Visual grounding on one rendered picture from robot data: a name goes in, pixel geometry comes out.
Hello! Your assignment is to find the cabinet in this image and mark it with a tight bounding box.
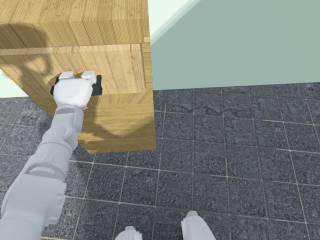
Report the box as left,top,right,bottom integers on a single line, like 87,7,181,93
0,0,156,154

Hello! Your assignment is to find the handle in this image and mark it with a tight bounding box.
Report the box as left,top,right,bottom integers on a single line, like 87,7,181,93
50,75,103,96

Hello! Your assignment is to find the left robot upper arm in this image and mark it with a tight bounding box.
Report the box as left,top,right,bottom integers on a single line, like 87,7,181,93
0,174,67,240

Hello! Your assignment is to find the robot left hand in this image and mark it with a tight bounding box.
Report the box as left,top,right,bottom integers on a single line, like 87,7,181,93
53,70,97,111

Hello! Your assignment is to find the robot left shin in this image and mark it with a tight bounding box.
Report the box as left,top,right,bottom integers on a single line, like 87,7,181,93
125,226,136,231

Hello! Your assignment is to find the robot left thigh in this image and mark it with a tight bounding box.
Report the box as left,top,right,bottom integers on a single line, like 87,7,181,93
115,230,143,240

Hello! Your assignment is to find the drawer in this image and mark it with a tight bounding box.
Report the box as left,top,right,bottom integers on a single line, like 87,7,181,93
0,43,145,98

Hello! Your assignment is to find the left robot forearm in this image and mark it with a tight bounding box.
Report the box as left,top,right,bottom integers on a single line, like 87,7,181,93
1,105,84,218

